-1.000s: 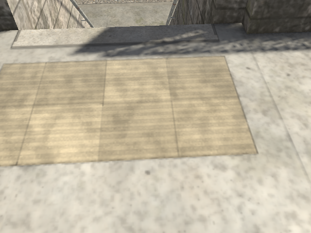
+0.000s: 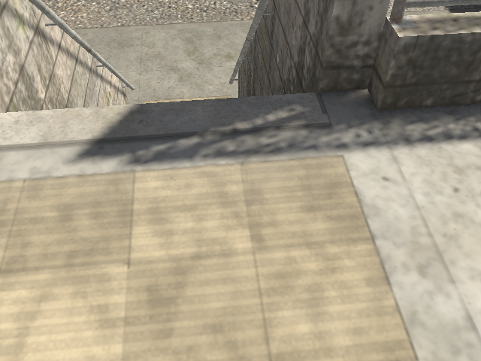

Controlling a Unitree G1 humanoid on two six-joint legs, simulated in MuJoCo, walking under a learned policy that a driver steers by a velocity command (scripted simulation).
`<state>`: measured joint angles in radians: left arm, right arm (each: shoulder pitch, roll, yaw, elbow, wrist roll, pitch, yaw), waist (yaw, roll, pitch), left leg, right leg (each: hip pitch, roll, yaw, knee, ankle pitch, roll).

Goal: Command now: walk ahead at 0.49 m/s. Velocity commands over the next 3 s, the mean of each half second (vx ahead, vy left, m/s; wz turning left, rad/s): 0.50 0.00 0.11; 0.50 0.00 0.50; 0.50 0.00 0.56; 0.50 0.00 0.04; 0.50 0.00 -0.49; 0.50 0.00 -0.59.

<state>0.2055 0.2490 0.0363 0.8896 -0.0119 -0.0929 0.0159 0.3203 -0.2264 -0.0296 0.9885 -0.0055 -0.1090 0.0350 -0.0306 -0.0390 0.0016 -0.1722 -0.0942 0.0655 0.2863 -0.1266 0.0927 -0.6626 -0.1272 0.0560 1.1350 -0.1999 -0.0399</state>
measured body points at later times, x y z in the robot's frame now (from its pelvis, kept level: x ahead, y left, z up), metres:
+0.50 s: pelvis +0.28 -0.08 +0.00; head +0.29 -0.09 +0.45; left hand +0.32 +0.18 -0.12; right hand +0.37 -0.35 -0.14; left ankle +0.27 +0.08 -0.65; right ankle +0.30 -0.17 -0.74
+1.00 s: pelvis +0.53 +0.02 -0.01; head +0.56 +0.04 +0.43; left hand +0.53 +0.31 -0.13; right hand +0.74 -0.19 -0.13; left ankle +0.56 +0.09 -0.74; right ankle +0.49 -0.17 -0.64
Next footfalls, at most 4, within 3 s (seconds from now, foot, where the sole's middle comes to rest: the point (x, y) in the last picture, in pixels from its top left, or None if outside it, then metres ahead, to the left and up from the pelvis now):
0.30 right None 0.34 -0.17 -0.78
0.88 left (206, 335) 0.60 0.11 -0.78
1.36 right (222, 235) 0.94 0.06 -0.78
1.86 left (113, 235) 0.95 0.42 -0.78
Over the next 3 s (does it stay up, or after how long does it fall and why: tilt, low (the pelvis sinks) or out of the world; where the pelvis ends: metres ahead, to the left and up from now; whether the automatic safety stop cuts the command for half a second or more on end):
stays up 1.42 0.50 -0.01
